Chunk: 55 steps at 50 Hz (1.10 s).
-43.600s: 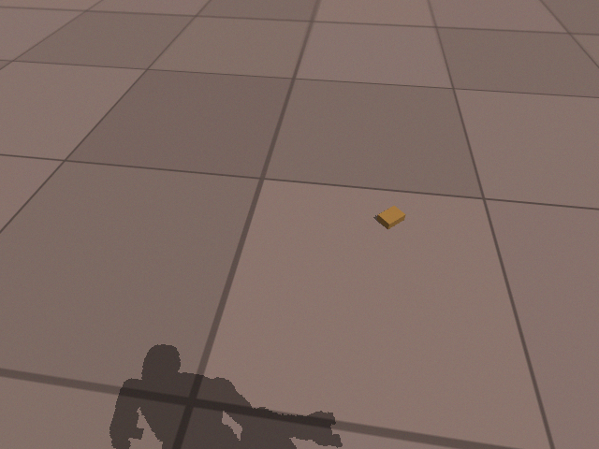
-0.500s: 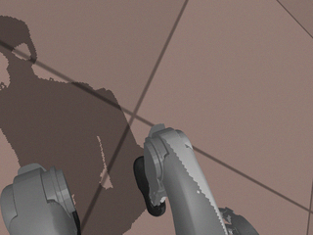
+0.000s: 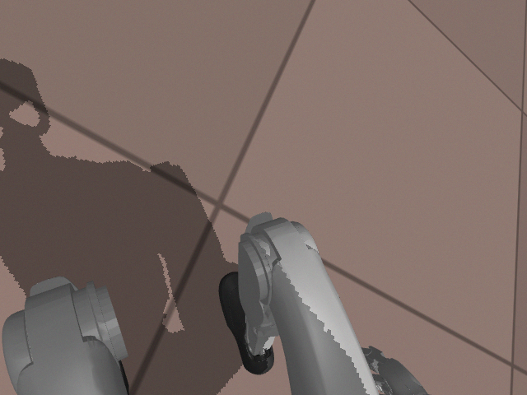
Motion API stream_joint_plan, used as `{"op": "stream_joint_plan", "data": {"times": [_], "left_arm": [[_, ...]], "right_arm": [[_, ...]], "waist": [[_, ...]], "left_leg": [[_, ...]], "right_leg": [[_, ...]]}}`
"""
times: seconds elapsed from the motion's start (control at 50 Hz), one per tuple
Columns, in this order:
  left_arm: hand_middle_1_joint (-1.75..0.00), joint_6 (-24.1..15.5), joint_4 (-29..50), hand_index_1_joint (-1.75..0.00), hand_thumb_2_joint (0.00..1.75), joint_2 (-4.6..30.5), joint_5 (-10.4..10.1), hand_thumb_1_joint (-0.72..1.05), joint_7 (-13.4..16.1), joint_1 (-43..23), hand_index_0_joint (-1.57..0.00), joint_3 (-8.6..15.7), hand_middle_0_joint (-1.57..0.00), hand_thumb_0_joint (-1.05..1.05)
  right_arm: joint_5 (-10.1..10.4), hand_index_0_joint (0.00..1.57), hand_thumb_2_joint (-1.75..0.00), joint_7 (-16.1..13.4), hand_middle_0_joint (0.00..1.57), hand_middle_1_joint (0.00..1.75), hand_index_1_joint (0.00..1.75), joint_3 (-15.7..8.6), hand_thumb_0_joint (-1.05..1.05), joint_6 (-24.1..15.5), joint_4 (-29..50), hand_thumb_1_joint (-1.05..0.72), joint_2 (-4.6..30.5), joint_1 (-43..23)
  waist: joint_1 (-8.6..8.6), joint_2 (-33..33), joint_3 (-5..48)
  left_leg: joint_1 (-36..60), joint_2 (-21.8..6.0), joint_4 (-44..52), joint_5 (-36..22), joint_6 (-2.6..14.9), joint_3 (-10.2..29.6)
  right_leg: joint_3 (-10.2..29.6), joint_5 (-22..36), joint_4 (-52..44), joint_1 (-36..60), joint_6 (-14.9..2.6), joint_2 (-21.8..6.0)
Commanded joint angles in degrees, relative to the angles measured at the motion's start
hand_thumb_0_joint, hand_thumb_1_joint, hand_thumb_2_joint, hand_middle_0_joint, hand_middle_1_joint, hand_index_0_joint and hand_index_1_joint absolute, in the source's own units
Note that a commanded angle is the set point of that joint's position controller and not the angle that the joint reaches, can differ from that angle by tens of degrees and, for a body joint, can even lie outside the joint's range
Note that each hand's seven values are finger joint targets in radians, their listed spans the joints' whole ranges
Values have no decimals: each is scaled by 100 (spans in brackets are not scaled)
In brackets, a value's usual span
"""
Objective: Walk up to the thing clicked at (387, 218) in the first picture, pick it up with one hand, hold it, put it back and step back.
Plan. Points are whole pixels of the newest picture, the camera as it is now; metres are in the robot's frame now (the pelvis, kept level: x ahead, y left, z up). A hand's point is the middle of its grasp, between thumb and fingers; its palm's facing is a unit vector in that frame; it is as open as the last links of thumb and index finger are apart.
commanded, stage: rest palm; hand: left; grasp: from above
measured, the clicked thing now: out of the picture +0.49 +0.37 -0.30
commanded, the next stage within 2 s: close in 1.78 s
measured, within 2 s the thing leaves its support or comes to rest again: neither
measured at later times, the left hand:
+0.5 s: hand out of the picture +0.48 +0.35 -0.22, palm faces -0.45 -0.10 -0.89, open 14.3 cm
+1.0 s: hand out of the picture +0.48 +0.36 -0.24, palm faces -0.45 -0.11 -0.89, open 14.2 cm
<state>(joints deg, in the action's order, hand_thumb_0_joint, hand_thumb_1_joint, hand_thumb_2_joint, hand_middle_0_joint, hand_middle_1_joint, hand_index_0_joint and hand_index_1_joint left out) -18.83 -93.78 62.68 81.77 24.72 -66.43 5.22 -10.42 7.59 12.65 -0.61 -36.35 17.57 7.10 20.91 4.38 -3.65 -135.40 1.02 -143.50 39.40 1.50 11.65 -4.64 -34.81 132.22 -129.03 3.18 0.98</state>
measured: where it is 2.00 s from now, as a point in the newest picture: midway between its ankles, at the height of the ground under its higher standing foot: (188, 377)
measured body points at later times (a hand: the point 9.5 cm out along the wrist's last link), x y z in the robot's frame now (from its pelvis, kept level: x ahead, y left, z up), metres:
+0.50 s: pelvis +0.00 +0.00 +0.00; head +0.28 +0.12 +0.32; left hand +0.50 +0.36 -0.17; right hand +0.04 -0.28 -0.05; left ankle +0.07 +0.12 -0.28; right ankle +0.13 -0.14 -0.28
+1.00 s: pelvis +0.00 +0.00 -0.01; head +0.29 +0.13 +0.31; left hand +0.50 +0.36 -0.19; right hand +0.05 -0.25 -0.06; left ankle +0.07 +0.12 -0.28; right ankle +0.13 -0.14 -0.28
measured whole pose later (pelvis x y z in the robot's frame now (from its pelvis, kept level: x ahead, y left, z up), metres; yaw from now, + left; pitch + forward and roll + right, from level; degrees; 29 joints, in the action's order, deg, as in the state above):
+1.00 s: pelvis +0.00 +0.00 -0.01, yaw -3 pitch +28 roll -17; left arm -17.8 -94.3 67.6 78.4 26.8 -62.8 8.4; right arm -12.6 9.2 18.6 -5.9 -34.0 18.7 6.4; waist 22.7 7.6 -10.1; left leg -135.2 0.4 -146.7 41.5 1.0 14.7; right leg -6.9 -34.8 133.1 -128.8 4.2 2.2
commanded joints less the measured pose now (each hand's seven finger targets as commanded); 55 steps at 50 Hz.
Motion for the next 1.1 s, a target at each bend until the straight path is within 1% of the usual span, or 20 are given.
{"op": "stream_joint_plan", "data": {"times": [0.0,0.04,0.12,0.2,0.22,0.26,0.28,0.3,0.38,0.42,0.56,0.6,0.62,0.7,0.72,0.84,0.86,0.88,0.96,1.08], "left_arm": [[-100,236,706,-101,100,1384,-213,-56,80,-1576,-8,147,-9,0],[-101,248,952,-102,99,1563,-327,-56,-20,-1556,-8,262,-9,0],[-101,163,966,-102,99,1751,-487,-56,-177,-1294,-8,383,-8,0],[-101,-5,1256,-102,100,1981,-459,-58,-216,-1129,-6,516,-7,0],[-100,-37,1334,-102,102,2131,-441,-60,-182,-1078,-5,647,-7,0],[-97,-98,1300,-100,103,2128,-454,-60,-132,-978,-5,667,-8,0],[-97,-131,1258,-99,103,1984,-479,-60,-106,-977,-5,567,-7,0],[-97,-160,1182,-99,102,2063,-474,-59,-48,-901,-5,641,-7,0],[-96,-221,1065,-99,104,2158,-338,-60,153,-964,-5,603,-7,0],[-96,-230,1016,-99,103,2042,-321,-59,243,-1083,-5,482,-8,0],[-98,-62,668,-100,103,1916,-288,-59,477,-1026,-5,421,-7,0],[-98,-7,651,-100,103,1765,-320,-59,472,-1048,-5,326,-7,0],[-99,1,660,-101,102,1858,-315,-58,498,-1099,-5,406,-7,0],[-100,66,578,-101,101,1793,-349,-57,493,-1059,-6,300,-7,0],[-101,73,603,-102,100,1787,-376,-56,479,-1092,-6,327,-7,0],[-101,94,646,-102,100,1950,-433,-56,471,-1021,-6,414,-7,0],[-100,96,697,-102,101,1887,-421,-57,449,-969,-6,364,-8,0],[-101,76,625,-102,101,1924,-442,-57,458,-1029,-6,359,-7,0],[-100,81,688,-102,101,1987,-422,-58,447,-940,-5,420,-7,0],[-99,54,648,-101,102,2056,-453,-58,484,-898,-5,432,-7,0]], "right_arm": [[20,20,-91,-37,20,30,30,-549,0,-140,13,-92,1881,1216],[6,20,-91,-22,20,30,30,-471,0,-185,80,-92,1861,1230],[5,20,-91,-29,20,30,30,-416,0,-184,148,-92,1963,1244],[-33,20,-91,-25,20,30,30,-354,0,-155,142,-92,2000,1379],[-47,20,-91,-22,20,30,30,-332,0,-147,181,-92,2017,1403],[-67,20,-91,-20,20,30,30,-313,0,-133,216,-92,2040,1359],[-79,20,-91,-14,20,30,30,-281,0,-126,188,-91,2017,1372],[-90,20,-91,-20,20,30,30,-265,0,-127,224,-91,2016,1288],[-138,20,-91,-35,20,30,30,-218,0,-153,241,-91,2083,1255],[-149,20,-91,-35,20,30,30,-216,0,-170,159,-91,2070,1220],[-175,20,-91,-11,20,30,30,-175,0,-308,82,-91,2038,1119],[-176,20,-91,3,20,30,30,-204,0,-358,78,-91,2084,1103],[-188,20,-91,4,20,30,30,-178,0,-368,61,-91,2053,1117],[-179,20,-91,44,20,30,30,-143,0,-425,62,-91,2053,1033],[-190,20,-91,60,20,30,30,-93,0,-444,74,-91,2025,1061],[-194,20,-91,73,20,30,30,-58,0,-474,80,-91,2094,1028],[-195,20,-91,87,20,30,30,-63,0,-483,76,-91,2067,1075],[-191,20,-91,87,20,30,30,-51,0,-489,119,-91,2061,1016],[-212,20,-91,109,20,30,30,-19,0,-488,114,-91,2071,1104],[-226,20,-91,124,20,30,30,52,0,-511,155,-91,2125,1066]], "waist": [[258,-2778,3260],[228,-2902,3492],[207,-2783,3468],[189,-3005,3582],[197,-3070,3634],[194,-3024,3644],[254,-3001,3532],[206,-2956,3570],[289,-2910,3170],[293,-3021,3099],[399,-3031,3022],[449,-3068,2891],[431,-3040,3023],[443,-3111,3046],[498,-3020,2959],[431,-3000,2985],[491,-3105,3027],[446,-3057,3037],[464,-3117,3124],[492,-3143,2898]], "left_leg": [[3189,-186,1754,-908,-82,-340],[3325,-203,1687,-1179,-100,-342],[3122,-203,1570,-1193,-111,-362],[3399,-232,1499,-1541,-150,-369],[3534,-254,1465,-1737,-164,-359],[3483,-252,1412,-1774,-144,-379],[3487,-257,1394,-1802,-142,-376],[3429,-261,1401,-1733,-123,-371],[3250,-265,1396,-1372,-123,-363],[3284,-281,1466,-1244,-143,-318],[3238,-310,1463,-1330,-144,-248],[3264,-318,1448,-1340,-166,-222],[3319,-329,1464,-1344,-159,-213],[3337,-333,1421,-1355,-170,-183],[3214,-323,1384,-1365,-157,-192],[3193,-326,1376,-1349,-163,-190],[3348,-338,1395,-1458,-169,-187],[3219,-328,1415,-1289,-154,-170],[3360,-348,1375,-1568,-179,-160],[3308,-375,1381,-1525,-207,-83]], "right_leg": [[-764,871,-892,1224,-404,112],[-759,1057,-851,1440,-400,114],[-800,1021,-920,1670,-442,145],[-812,1226,-895,1885,-452,162],[-822,1347,-889,1943,-454,161],[-853,1364,-891,1999,-455,195],[-853,1399,-910,1991,-441,195],[-885,1370,-912,2045,-438,228],[-929,1140,-891,1821,-434,234],[-952,1056,-883,1730,-446,234],[-1003,1187,-778,1655,-409,253],[-1001,1173,-762,1544,-413,232],[-1019,1192,-782,1613,-395,250],[-1015,1208,-721,1599,-398,245],[-1013,1228,-752,1624,-390,230],[-1033,1190,-768,1665,-403,236],[-1009,1250,-760,1692,-384,240],[-1023,1142,-771,1724,-404,264],[-1028,1300,-732,1797,-395,261],[-1060,1215,-728,1686,-406,259]]}}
